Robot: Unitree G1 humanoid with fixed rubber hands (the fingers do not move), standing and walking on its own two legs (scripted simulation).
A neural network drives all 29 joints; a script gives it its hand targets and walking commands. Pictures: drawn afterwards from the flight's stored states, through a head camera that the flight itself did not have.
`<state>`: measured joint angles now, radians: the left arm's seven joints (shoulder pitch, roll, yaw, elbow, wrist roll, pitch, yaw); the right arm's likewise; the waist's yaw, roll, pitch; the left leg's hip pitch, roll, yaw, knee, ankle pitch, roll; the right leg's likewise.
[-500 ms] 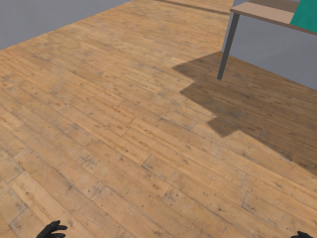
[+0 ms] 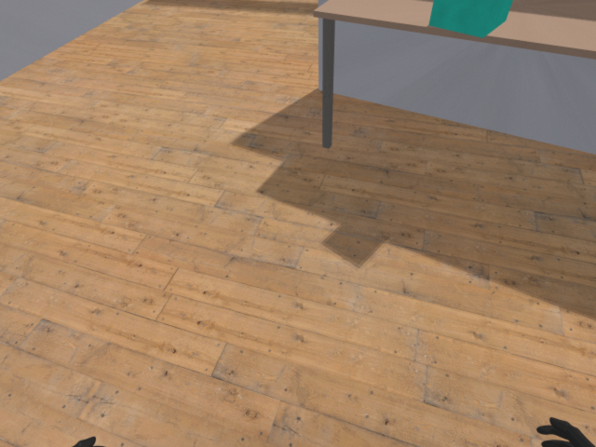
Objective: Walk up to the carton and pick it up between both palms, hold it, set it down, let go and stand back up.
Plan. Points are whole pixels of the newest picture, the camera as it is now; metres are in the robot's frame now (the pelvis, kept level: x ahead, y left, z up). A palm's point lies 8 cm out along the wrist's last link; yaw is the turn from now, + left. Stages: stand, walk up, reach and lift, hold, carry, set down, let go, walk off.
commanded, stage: walk up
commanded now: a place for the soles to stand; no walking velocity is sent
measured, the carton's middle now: out of the picture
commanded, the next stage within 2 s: none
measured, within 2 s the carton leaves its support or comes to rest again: neither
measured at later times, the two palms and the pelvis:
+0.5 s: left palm (144, 326) +0.35 +0.30 -0.09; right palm (567, 391) +0.24 -0.35 -0.09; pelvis +0.19 +0.00 -0.02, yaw -9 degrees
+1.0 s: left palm (185, 240) +0.54 +0.27 -0.10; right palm (534, 303) +0.37 -0.36 -0.08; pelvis +0.36 -0.01 -0.02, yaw -17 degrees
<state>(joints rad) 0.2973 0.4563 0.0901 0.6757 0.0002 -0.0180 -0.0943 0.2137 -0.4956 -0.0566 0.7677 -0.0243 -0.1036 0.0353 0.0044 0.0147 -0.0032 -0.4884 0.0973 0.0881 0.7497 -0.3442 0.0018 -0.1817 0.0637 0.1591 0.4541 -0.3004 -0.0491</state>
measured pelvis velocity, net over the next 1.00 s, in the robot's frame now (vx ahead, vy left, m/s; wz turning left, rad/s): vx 0.36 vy -0.01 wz -0.30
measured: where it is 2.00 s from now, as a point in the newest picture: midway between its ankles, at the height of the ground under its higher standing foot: (354, 331)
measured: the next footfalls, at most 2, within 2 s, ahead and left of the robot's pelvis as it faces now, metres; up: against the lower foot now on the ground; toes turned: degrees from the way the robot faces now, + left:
left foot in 0.08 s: +0.17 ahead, +0.15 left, +0.00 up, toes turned +5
right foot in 0.50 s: +0.30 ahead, -0.13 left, +0.00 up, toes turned -11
